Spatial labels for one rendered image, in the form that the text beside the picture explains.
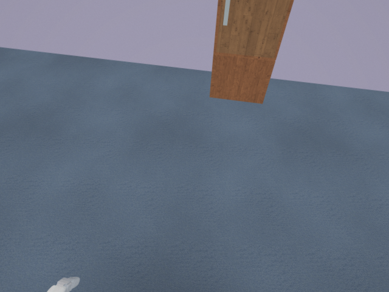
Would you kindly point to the robot left hand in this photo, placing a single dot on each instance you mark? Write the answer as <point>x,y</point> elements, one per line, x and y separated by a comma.
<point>65,285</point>

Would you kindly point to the cupboard door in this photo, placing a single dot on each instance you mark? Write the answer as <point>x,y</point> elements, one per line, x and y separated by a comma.
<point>253,28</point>

